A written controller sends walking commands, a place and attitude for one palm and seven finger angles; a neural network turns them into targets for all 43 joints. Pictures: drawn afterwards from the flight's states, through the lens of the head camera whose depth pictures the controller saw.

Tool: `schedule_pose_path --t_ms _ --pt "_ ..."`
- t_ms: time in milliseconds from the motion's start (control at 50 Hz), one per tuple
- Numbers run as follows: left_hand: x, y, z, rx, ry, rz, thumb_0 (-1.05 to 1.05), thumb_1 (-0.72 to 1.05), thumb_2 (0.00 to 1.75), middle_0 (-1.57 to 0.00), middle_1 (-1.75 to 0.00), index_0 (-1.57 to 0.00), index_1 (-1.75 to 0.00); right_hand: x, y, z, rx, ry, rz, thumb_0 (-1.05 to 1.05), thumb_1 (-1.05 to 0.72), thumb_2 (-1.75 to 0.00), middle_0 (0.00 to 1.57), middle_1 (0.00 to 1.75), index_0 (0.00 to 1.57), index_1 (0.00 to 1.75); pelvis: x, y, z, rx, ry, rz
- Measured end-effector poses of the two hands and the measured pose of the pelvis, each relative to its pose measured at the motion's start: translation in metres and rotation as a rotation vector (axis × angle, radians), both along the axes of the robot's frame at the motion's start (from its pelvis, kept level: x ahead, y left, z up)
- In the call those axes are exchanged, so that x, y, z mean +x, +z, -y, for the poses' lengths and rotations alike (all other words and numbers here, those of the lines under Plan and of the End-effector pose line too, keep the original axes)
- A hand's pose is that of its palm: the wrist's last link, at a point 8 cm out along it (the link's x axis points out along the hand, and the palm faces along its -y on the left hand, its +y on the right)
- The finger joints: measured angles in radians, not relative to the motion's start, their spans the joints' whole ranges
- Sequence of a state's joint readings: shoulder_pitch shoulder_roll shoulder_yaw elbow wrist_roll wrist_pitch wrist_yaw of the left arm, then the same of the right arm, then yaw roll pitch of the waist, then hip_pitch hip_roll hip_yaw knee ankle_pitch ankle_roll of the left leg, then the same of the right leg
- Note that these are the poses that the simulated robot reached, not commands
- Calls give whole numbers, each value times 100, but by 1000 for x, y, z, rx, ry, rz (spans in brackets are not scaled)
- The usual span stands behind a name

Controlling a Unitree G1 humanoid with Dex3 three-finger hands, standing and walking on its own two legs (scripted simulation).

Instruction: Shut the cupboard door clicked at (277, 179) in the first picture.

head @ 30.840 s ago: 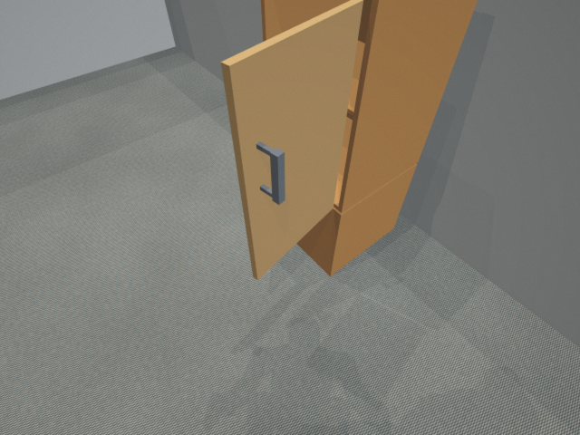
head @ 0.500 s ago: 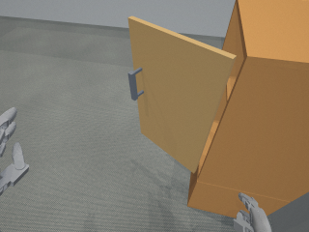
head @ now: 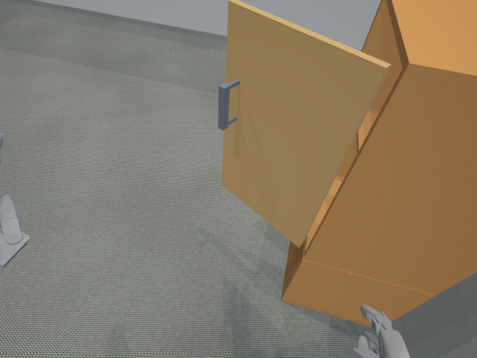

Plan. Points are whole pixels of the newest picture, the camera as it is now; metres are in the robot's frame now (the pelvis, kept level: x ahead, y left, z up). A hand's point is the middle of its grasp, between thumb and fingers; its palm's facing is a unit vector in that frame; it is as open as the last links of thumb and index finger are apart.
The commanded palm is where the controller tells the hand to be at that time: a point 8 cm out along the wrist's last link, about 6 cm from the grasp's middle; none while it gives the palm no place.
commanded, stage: step back with the hand held close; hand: left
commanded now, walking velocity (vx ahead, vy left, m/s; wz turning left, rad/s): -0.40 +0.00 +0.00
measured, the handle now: (228, 105) +0.67 +0.07 +0.05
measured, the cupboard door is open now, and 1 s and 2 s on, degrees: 61 61 61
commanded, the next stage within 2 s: stop stepping back and stand still in 0.48 s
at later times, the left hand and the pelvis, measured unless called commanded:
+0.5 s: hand (39, 305) +0.14 +0.21 +0.18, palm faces +0.23 -0.83 -0.51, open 7.4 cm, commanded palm +0.06 +0.27 +0.20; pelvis -0.10 -0.02 +0.01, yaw -3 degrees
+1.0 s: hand out of the picture +0.05 +0.26 +0.18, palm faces +0.34 -0.84 -0.43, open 7.4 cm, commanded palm -0.01 +0.30 +0.20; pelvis -0.16 +0.01 +0.02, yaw -4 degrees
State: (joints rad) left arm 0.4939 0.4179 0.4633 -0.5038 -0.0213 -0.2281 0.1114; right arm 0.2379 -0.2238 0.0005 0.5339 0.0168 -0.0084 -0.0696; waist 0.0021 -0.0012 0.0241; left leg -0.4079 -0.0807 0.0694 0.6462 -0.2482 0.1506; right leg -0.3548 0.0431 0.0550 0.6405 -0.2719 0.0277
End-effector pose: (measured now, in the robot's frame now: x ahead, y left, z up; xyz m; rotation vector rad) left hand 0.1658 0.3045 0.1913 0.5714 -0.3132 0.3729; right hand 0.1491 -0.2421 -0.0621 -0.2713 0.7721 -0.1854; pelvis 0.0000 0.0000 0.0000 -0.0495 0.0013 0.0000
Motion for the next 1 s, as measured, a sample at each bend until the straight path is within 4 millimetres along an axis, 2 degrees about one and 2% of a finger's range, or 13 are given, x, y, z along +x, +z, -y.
schedule_pose_path --t_ms 100,300,420,480,540,580,660,740,800,860,940,1000 --pt "-13 2 -3 9 -5 28 1 89 90 -21 -30 -22 -30 -6 1 -6 0 24 -3 1 -90 -89 20 30 20 30 -11 0 0 -6 -3 -3" --pt "-32 7 7 -3 -49 23 1 89 90 -21 -30 -22 -30 -17 12 -5 -3 48 16 1 -90 -89 20 30 20 30 -33 9 6 -27 -18 -67" --pt "-40 4 28 7 -126 -13 1 89 90 -21 -30 -21 -30 -31 12 5 6 51 35 1 -90 -89 20 30 20 30 -69 10 17 -11 -66 -114" --pt "-53 8 44 25 -192 -35 2 89 90 -21 -30 -22 -30 -49 12 13 18 32 53 1 -90 -89 20 30 20 30 -92 9 22 -25 -63 -97" --pt "-77 15 54 59 -240 -47 2 89 89 -21 -30 -22 -30 -75 15 21 32 -6 64 1 -90 -89 20 30 20 30 -110 8 27 -37 -53 -74" --pt "-96 20 54 77 -240 -43 1 89 89 -21 -30 -22 -31 -94 16 26 30 -31 60 1 -90 -89 20 30 20 30 -117 8 30 -31 -44 -60" --pt "-125 20 38 45 -141 -13 1 88 89 -22 -30 -22 -31 -133 17 37 -8 -80 13 1 -90 -89 20 30 20 30 -119 11 28 7 -70 -40" --pt "-129 5 12 -72 -4 38 1 89 89 -21 -30 -22 -31 -162 8 42 -58 -108 -31 1 -90 -89 20 30 20 30 -121 8 14 -1 -40 -39" --pt "-128 -9 -3 -156 40 20 1 89 90 -21 -30 -22 -30 -178 7 33 -65 -127 -64 1 -91 -89 20 30 20 30 -131 11 2 14 -34 -21" --pt "-131 -14 -5 -163 4 -26 1 89 90 -21 -30 -21 -30 -186 15 15 -46 -125 -26 2 -91 -89 20 30 20 30 -144 15 -5 23 -53 -11" --pt "-140 -3 1 -102 -76 -23 2 89 90 -21 -30 -21 -30 -191 23 -12 -5 -91 40 2 -91 -89 20 30 20 30 -157 19 -8 25 -62 -20" --pt "-148 6 3 -52 -98 -12 2 89 90 -21 -30 -21 -30 -191 23 -26 32 -61 67 1 -90 -89 20 30 20 30 -164 19 -9 33 -64 -38"
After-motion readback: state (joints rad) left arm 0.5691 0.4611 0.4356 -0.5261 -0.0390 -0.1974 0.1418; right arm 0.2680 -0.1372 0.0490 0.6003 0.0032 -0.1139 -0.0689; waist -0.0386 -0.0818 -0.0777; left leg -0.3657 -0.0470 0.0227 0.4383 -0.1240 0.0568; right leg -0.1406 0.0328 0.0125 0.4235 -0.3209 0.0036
